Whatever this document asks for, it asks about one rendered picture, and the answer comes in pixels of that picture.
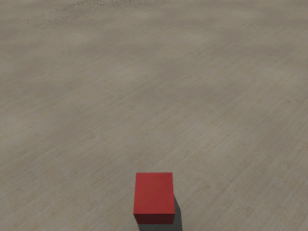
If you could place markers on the carton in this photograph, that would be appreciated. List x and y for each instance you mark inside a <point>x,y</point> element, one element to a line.
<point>154,198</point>

